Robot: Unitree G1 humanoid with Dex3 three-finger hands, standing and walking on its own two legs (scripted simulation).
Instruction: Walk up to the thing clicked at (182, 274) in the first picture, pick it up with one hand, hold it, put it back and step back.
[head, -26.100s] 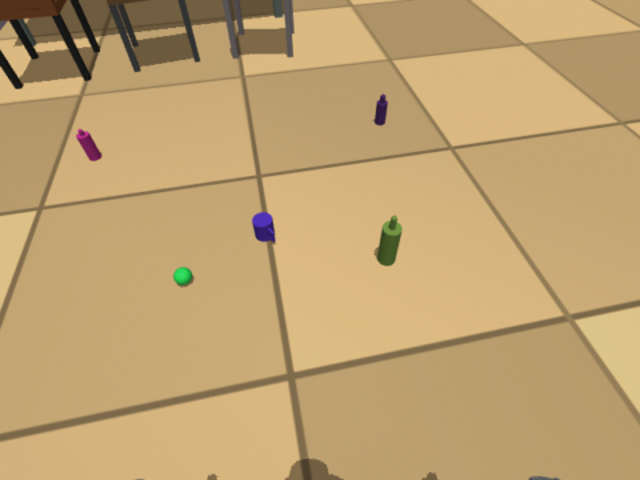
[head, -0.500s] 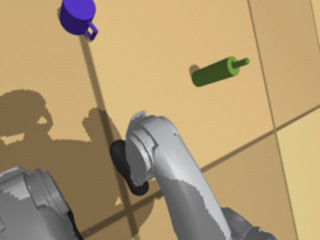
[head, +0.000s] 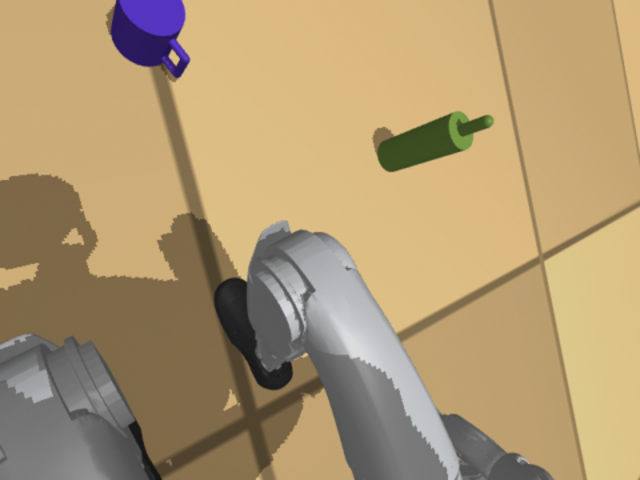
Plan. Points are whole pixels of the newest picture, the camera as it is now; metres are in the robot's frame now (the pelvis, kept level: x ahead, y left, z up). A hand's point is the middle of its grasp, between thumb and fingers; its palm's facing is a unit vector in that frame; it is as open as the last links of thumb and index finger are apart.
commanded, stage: close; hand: left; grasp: from above
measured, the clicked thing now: out of the picture +0.50 +0.28 -0.29
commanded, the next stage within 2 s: settle in 0.62 s
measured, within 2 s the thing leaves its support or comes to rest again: leaves its support in 1.06 s
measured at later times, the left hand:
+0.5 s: hand out of the picture +0.48 +0.27 -0.28, palm faces -0.45 -0.15 -0.88, open 8.9 cm
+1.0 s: hand out of the picture +0.48 +0.28 -0.27, palm faces -0.44 -0.16 -0.88, open 8.7 cm
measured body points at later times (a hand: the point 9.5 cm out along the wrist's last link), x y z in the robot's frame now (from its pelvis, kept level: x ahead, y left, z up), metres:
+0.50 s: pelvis +0.00 +0.00 +0.00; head +0.30 +0.13 +0.31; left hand +0.50 +0.28 -0.23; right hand +0.01 -0.24 -0.03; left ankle +0.06 +0.11 -0.29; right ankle +0.14 -0.12 -0.29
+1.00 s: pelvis +0.00 +0.00 +0.00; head +0.30 +0.13 +0.31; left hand +0.50 +0.28 -0.22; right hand +0.01 -0.24 -0.03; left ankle +0.06 +0.11 -0.29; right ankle +0.14 -0.12 -0.29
